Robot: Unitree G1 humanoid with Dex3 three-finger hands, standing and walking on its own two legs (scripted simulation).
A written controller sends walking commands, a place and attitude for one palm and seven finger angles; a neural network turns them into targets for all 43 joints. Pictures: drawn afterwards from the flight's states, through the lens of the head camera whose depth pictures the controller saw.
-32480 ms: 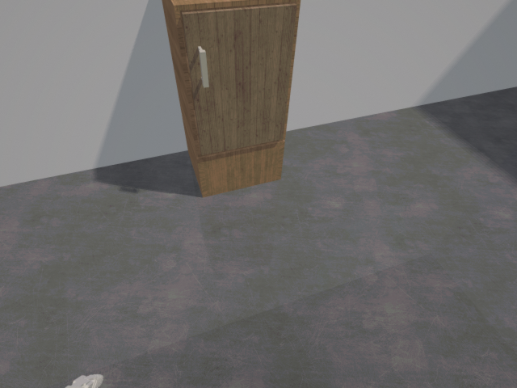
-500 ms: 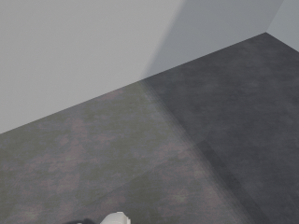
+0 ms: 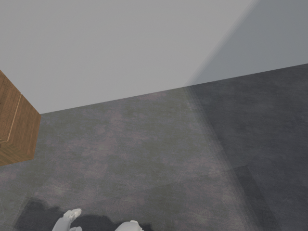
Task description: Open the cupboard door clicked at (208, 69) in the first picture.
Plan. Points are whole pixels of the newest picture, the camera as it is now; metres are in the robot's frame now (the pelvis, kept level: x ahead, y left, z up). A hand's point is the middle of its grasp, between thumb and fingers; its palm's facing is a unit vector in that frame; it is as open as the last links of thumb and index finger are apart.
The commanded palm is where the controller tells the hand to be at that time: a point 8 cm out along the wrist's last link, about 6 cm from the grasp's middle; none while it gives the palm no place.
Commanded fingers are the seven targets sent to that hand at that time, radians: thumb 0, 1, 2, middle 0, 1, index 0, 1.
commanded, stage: turn to face it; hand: left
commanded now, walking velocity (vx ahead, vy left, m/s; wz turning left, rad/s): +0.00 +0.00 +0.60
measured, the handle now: out of the picture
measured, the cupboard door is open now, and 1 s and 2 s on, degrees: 45 45 45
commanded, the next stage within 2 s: take the last steps up to it in 1.56 s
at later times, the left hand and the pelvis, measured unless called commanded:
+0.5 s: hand out of the picture +0.00 +0.23 -0.17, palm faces +0.34 -0.91 -0.24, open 7.4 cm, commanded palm none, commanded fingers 0.00 0.90 0.90 -0.20 -0.30 -0.20 -0.30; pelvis +0.00 +0.00 +0.01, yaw +18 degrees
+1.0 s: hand out of the picture -0.04 +0.15 -0.16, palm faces +0.58 -0.78 -0.21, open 7.4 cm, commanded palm none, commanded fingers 0.00 0.90 0.90 -0.20 -0.30 -0.20 -0.30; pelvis +0.02 -0.04 +0.01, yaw +36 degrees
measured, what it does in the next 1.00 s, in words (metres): steps on the spot, turning left: left foot, then right foot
